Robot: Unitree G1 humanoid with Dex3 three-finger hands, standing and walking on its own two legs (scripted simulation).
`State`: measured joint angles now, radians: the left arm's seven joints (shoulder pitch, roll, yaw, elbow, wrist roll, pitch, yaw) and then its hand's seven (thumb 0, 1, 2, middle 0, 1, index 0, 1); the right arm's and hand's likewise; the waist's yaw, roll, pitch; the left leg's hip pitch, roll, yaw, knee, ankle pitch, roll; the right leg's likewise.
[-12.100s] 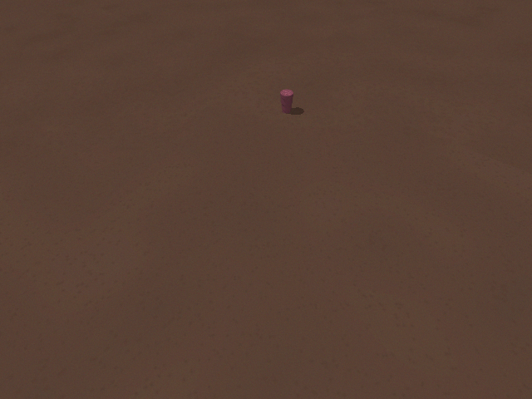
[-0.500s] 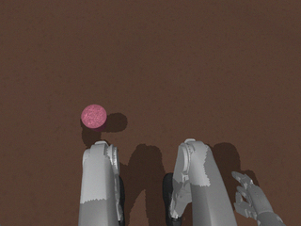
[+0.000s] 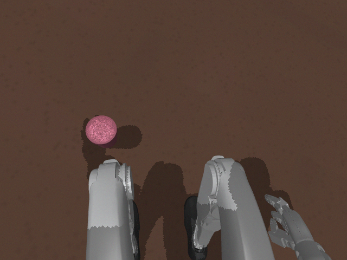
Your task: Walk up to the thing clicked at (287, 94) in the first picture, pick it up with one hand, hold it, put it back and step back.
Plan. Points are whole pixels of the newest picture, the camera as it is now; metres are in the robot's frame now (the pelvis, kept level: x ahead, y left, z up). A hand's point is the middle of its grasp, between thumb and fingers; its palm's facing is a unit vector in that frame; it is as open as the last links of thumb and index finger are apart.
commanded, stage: go down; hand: left
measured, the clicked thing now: (104, 135) +0.43 +0.21 -0.31
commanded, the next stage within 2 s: none
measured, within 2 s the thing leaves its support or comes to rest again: neither
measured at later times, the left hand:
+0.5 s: hand out of the picture +0.38 +0.42 -0.01, palm faces +0.12 -0.99 -0.07, open 17.5 cm
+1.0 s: hand out of the picture +0.38 +0.43 +0.00, palm faces +0.11 -0.99 -0.07, open 17.3 cm
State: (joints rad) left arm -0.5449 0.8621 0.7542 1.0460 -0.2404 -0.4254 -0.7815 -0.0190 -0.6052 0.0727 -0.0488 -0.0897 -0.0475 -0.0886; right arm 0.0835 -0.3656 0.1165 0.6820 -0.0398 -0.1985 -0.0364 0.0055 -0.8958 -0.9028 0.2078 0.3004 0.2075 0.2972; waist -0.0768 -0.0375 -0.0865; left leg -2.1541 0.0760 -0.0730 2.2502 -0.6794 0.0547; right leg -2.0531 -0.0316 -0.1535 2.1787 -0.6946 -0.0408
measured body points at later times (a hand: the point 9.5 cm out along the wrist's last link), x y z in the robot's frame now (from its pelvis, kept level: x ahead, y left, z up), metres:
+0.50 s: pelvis +0.00 +0.00 -0.01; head +0.21 +0.09 +0.37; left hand +0.36 +0.47 +0.00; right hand +0.16 -0.27 -0.10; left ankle +0.09 +0.11 -0.35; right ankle +0.10 -0.11 -0.35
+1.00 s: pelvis -0.01 +0.01 -0.01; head +0.21 +0.10 +0.37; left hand +0.36 +0.48 +0.00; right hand +0.16 -0.27 -0.09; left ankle +0.09 +0.11 -0.35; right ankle +0.10 -0.11 -0.35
